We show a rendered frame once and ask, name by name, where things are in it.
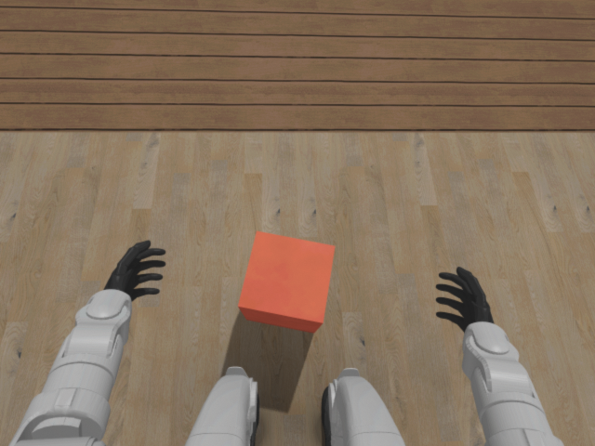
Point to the right robot shin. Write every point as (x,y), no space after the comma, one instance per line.
(336,432)

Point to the robot left hand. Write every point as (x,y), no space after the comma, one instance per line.
(124,278)

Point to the left robot forearm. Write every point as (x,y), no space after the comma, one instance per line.
(74,401)

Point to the robot right hand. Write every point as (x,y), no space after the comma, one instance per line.
(474,307)

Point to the carton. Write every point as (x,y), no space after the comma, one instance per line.
(286,282)

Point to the right robot forearm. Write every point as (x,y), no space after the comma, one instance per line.
(507,404)

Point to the robot shin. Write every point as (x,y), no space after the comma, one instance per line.
(336,432)
(241,371)

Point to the left robot shin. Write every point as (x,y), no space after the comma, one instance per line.
(241,371)

